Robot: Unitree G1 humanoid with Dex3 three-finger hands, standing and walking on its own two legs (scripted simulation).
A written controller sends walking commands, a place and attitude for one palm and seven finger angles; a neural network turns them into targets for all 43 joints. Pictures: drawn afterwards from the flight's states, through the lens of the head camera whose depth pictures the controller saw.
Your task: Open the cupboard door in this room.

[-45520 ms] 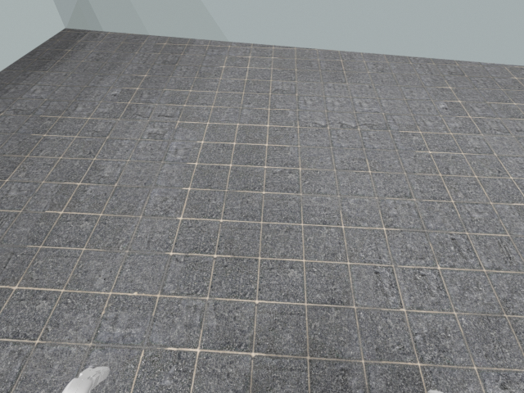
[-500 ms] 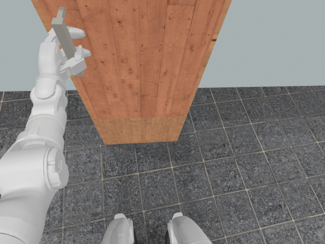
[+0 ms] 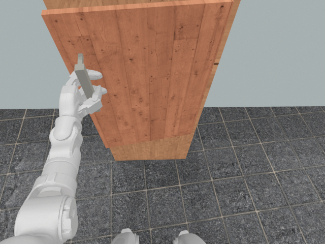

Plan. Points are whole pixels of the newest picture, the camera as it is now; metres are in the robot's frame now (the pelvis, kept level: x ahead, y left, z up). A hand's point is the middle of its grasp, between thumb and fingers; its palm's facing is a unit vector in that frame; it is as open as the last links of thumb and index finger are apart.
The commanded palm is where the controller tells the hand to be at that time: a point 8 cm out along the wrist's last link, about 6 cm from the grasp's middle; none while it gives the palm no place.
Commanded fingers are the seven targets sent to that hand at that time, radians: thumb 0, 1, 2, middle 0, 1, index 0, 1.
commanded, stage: pull the door open along its arc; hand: left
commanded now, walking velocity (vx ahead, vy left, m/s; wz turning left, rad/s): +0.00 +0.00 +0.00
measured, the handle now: (89, 85) +0.50 +0.16 +0.08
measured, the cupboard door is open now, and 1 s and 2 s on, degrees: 10 41 45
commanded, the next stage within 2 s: open thumb and fingers to let go in 0.68 s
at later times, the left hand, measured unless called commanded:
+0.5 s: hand (127, 143) +0.33 +0.06 +0.08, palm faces +0.40 -0.92 +0.02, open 5.7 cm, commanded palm +0.27 +0.09 +0.07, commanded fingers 0.00 0.90 0.90 -0.40 -1.35 -0.40 -1.35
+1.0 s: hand (142, 156) +0.30 +0.03 +0.07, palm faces +0.35 -0.94 -0.01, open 6.6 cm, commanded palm +0.25 +0.07 +0.07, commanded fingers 0.00 0.06 0.54 -0.34 -1.26 -0.34 -1.26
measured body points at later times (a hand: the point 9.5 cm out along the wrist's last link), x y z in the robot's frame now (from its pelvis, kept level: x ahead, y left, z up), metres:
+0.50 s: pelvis -0.01 -0.02 +0.00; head +0.02 -0.03 +0.45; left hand +0.30 +0.11 +0.08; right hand +0.16 -0.23 -0.10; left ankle +0.02 +0.11 -0.68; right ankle -0.02 -0.11 -0.68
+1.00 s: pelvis -0.01 -0.04 +0.01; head +0.02 -0.06 +0.46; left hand +0.28 +0.08 +0.08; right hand +0.18 -0.24 -0.10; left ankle +0.02 +0.11 -0.68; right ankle -0.02 -0.11 -0.68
